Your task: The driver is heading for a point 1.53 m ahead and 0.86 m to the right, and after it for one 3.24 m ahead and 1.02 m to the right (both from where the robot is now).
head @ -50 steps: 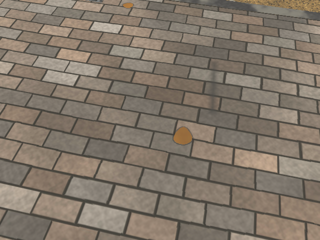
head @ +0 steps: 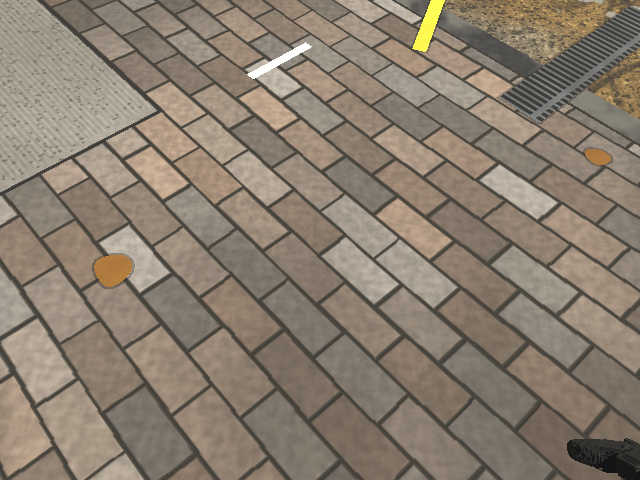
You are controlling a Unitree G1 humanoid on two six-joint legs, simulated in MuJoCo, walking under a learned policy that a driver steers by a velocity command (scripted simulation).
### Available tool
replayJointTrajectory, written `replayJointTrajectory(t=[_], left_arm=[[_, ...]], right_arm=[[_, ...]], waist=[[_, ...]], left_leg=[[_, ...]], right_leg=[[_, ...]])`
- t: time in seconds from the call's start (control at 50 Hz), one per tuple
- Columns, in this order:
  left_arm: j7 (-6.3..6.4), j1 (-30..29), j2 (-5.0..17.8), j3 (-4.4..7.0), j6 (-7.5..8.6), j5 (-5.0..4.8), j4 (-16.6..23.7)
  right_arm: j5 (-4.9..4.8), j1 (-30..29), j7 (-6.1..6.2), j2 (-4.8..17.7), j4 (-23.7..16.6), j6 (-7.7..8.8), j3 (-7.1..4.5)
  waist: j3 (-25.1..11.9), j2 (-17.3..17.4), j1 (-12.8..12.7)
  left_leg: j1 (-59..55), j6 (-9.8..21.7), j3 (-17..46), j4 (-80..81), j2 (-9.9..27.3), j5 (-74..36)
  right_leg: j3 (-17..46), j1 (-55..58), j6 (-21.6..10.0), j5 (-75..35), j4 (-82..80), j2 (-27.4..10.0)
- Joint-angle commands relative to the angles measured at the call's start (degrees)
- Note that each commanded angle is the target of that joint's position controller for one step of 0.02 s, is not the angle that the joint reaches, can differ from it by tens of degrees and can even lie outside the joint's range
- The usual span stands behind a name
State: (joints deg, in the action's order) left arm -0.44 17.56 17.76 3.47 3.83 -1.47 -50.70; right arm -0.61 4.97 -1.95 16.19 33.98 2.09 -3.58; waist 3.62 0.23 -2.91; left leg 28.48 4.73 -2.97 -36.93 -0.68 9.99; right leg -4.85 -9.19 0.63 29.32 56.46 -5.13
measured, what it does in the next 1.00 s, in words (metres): walks ahead, turning right: right foot, then left foot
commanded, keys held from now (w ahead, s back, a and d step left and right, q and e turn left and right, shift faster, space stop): w+e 0.08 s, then e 0.40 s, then w+e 0.52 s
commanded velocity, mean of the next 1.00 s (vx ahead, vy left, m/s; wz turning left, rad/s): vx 0.31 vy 0.00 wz -0.43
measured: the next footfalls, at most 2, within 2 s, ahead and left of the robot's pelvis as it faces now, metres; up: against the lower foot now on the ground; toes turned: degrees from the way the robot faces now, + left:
right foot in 0.42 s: +0.34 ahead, -0.14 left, +0.00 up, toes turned -12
left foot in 0.86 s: +0.45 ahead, +0.06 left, +0.00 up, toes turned -30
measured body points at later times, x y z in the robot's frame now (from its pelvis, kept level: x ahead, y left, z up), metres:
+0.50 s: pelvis +0.22 -0.04 +0.00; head +0.27 -0.06 +0.45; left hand +0.43 +0.20 -0.09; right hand +0.30 -0.34 -0.11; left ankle +0.12 +0.11 -0.64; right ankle +0.30 -0.13 -0.72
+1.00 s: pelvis +0.38 -0.03 +0.02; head +0.40 -0.01 +0.47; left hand +0.65 +0.13 -0.07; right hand +0.31 -0.32 -0.07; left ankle +0.42 +0.08 -0.72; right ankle +0.33 -0.16 -0.64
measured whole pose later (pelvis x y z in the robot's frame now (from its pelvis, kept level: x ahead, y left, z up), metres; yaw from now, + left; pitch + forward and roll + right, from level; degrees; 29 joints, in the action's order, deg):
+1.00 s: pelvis +0.38 -0.03 +0.02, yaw -31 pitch +3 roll +0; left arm -0.3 13.8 18.0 4.4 0.6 -1.1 -35.8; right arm 0.4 17.5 0.7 15.6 43.0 4.9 -3.8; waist -3.0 -2.8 2.0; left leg 12.7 0.3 -0.7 -25.5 0.4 15.5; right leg 5.1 -34.0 -0.9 19.0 61.4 2.1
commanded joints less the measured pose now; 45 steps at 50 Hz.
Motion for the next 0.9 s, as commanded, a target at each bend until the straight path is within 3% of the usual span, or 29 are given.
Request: replayJointTrajectory(t=[0.02,0.04,0.06,0.08,0.12,0.16,0.2,0.26,0.34,0.38,0.4,0.42,0.44,0.46,0.48,0.5,0.52,0.54,0.56,0.6,0.66,0.76,0.8,0.84,0.86,0.88,0.9], left_arm=[[-0.86,-5.64,7.61,0.75,2.85,-2.22,7.16],[-0.55,-6.07,7.00,0.80,2.56,-0.93,6.49],[-0.45,-4.39,7.11,1.17,1.68,-0.48,5.73],[-0.46,-1.99,6.35,1.17,0.64,-0.58,4.77],[0.08,-0.17,4.49,1.10,-0.97,-0.32,3.77],[0.54,-1.29,3.48,1.10,-1.47,0.20,4.22],[0.27,-3.19,2.28,0.78,-1.24,0.70,5.05],[-1.06,-9.15,0.63,0.07,-0.92,1.21,7.55],[-2.92,-10.79,2.54,0.84,-1.18,1.24,10.65],[-3.58,-8.10,4.12,1.67,-1.28,1.50,11.22],[-3.57,-3.77,5.34,2.46,-1.17,1.49,10.49],[-2.82,1.44,8.39,3.77,-0.92,1.81,9.51],[-1.28,3.47,14.61,5.18,-1.02,2.10,10.36],[-1.00,1.36,16.18,4.88,-1.12,2.99,12.31],[-1.37,-0.41,12.58,4.09,-1.53,2.30,14.05],[-1.25,-2.60,9.75,3.48,-1.69,1.13,14.38],[-0.99,-4.07,7.65,2.94,-2.08,-0.19,14.05],[-0.50,-5.90,6.14,2.44,-2.45,-0.54,14.25],[-0.11,-7.41,6.29,2.36,-2.74,0.27,15.08],[0.80,-8.07,7.36,2.81,-2.73,1.41,16.34],[1.81,-6.88,8.82,3.46,-2.59,0.85,16.76],[1.55,-4.94,9.34,3.60,-3.39,0.45,17.37],[1.36,-5.14,8.81,3.36,-3.76,0.33,17.60],[1.29,-6.38,6.63,2.62,-4.00,0.40,18.13],[1.26,-7.34,3.29,1.62,-3.79,0.52,18.83],[1.16,-7.21,-1.12,0.40,-3.25,0.26,20.33],[0.88,-8.39,2.82,1.08,-2.27,-0.11,22.82]], right_arm=[[0.60,16.65,0.44,9.97,1.30,1.33,-3.03],[0.57,12.89,0.46,7.88,1.69,1.64,-2.43],[0.85,10.20,0.43,5.98,1.57,2.08,-1.82],[1.10,8.70,0.46,5.43,1.70,2.56,-1.71],[1.58,6.94,0.63,5.47,2.72,3.84,-1.78],[2.20,6.02,1.35,5.82,3.82,4.20,-1.95],[2.24,4.98,2.28,5.73,4.36,3.88,-1.85],[1.75,6.31,3.43,6.97,5.50,2.93,-2.11],[0.34,7.02,4.23,8.41,6.88,0.75,-2.86],[-0.53,5.38,4.84,9.11,6.52,-0.33,-3.23],[-0.87,4.37,5.14,9.01,6.24,-0.80,-3.24],[-0.76,5.66,5.15,8.14,6.31,-0.88,-2.91],[1.72,8.52,4.76,5.19,4.82,-0.37,-1.79],[2.48,12.78,3.79,2.56,3.67,0.02,-0.65],[0.81,10.72,2.85,6.93,4.98,0.28,-1.38],[-0.38,7.02,2.60,7.62,3.79,0.19,-1.58],[0.13,5.29,2.93,7.05,4.02,-0.09,-1.65],[0.81,3.84,3.35,7.73,3.64,-0.57,-2.01],[0.90,3.47,3.24,7.48,3.27,-0.92,-2.06],[1.08,3.85,3.17,5.86,3.36,-0.46,-1.67],[1.15,2.79,3.15,4.28,3.57,0.74,-1.00],[0.01,0.73,2.35,5.27,2.92,2.40,-1.16],[-0.40,1.89,2.00,5.32,3.07,3.27,-1.38],[-0.43,6.78,2.02,5.80,4.64,3.94,-2.06],[0.15,12.58,2.54,8.62,5.69,4.10,-2.94],[1.71,16.46,2.84,12.85,6.27,3.67,-3.65],[2.57,15.90,2.24,14.63,6.60,3.73,-4.35]], waist=[[-14.05,4.48,9.18],[-10.19,2.57,6.81],[-7.96,3.92,4.59],[-7.45,4.78,3.03],[-5.52,3.74,1.27],[-3.78,3.30,0.68],[-3.35,3.85,0.85],[-3.27,3.55,3.82],[-4.14,4.45,4.26],[-5.35,5.22,2.38],[-7.25,4.47,0.02],[-10.40,0.58,-2.31],[-15.21,-11.42,-1.01],[-24.53,-17.52,2.88],[-27.48,-8.11,-0.52],[-21.91,-4.91,-0.01],[-15.38,-0.25,1.19],[-11.68,-1.57,2.17],[-9.42,-4.45,3.30],[-8.51,-6.92,3.47],[-9.83,-6.88,2.46],[-9.17,-8.83,0.95],[-8.44,-8.96,2.11],[-7.76,-7.52,5.45],[-8.88,-3.02,7.78],[-9.07,8.76,7.59],[-4.45,14.50,6.11]], left_leg=[[-38.91,12.47,28.72,17.62,20.17,-5.60],[-31.27,10.52,22.71,18.89,17.64,-8.11],[-25.38,9.45,18.10,21.11,15.76,-10.16],[-21.70,9.07,15.49,23.65,15.10,-9.30],[-17.58,9.12,9.77,25.76,14.85,-21.17],[-16.40,8.02,3.52,25.93,13.88,-30.30],[-16.43,6.28,-2.15,25.78,11.80,-31.56],[-19.25,5.32,-5.54,24.48,11.77,-31.91],[-27.22,4.73,-4.87,18.46,15.74,-34.25],[-28.40,3.35,-4.89,11.53,16.20,-40.18],[-27.58,1.82,-5.95,4.50,14.61,-42.07],[-24.83,-1.32,-7.54,-6.60,10.47,-36.97],[-10.58,-5.77,-7.75,-24.69,4.76,-7.20],[5.40,-8.83,1.63,-42.49,-6.40,31.73],[7.36,-7.66,10.48,-45.42,-2.57,28.76],[10.17,-6.50,9.69,-43.19,-0.41,23.76],[11.31,-6.18,8.84,-37.18,2.08,19.76],[9.76,-5.77,8.69,-30.84,3.87,16.50],[6.36,-5.62,7.72,-27.13,3.62,14.12],[3.34,-6.32,6.50,-20.12,2.51,12.04],[0.37,-7.75,6.41,-10.72,1.70,8.83],[-3.75,-7.61,6.08,-0.39,-0.35,6.67],[-8.30,-6.46,5.73,4.76,-0.90,5.51],[-18.73,-4.82,5.76,12.09,0.56,2.51],[-27.44,-2.16,13.44,15.58,8.62,7.91],[-33.45,2.70,30.30,22.35,19.65,22.53],[-29.91,7.93,43.45,25.82,25.42,33.64]], right_leg=[[8.39,-35.05,-2.20,-2.49,19.92,-0.68],[8.35,-32.77,-1.92,-6.42,15.71,-2.83],[9.00,-29.04,-1.52,-9.50,13.23,-4.12],[9.39,-25.76,-1.01,-11.93,12.40,-4.46],[9.38,-23.84,0.62,-14.11,10.41,-3.27],[9.77,-25.05,2.01,-18.13,6.03,-1.96],[8.40,-24.01,2.36,-25.78,-2.63,-1.28],[5.10,-22.04,1.89,-34.41,-14.33,0.16],[3.64,-23.82,-0.41,-27.78,-19.29,1.24],[1.72,-20.84,-2.44,-22.00,-20.83,3.29],[0.44,-15.39,-3.86,-23.13,-24.28,5.40],[1.72,-6.48,-5.99,-35.02,-29.87,6.78],[17.76,7.76,-11.57,-65.85,-27.03,-4.86],[42.59,21.02,-25.74,-70.45,-29.99,-17.19],[39.32,19.48,-24.70,-58.40,-32.95,-15.35],[33.80,14.59,-21.69,-41.33,-34.45,-12.41],[30.59,7.46,-18.40,-24.54,-37.44,-9.38],[29.43,0.85,-16.43,-10.78,-40.27,-7.48],[29.13,-4.58,-15.36,-3.77,-42.89,-5.30],[27.72,-8.06,-15.31,-3.50,-44.70,-3.38],[26.17,-8.44,-14.89,-5.28,-43.22,-2.30],[29.99,-9.01,-13.87,0.07,-41.12,-2.19],[31.38,-10.57,-13.03,2.43,-39.44,-1.60],[30.32,-16.33,-10.23,5.21,-34.77,1.38],[26.25,-24.16,-6.99,6.96,-24.47,4.60],[14.58,-34.87,-3.84,4.62,-7.62,11.84],[13.79,-43.90,-3.56,2.66,1.26,7.72]])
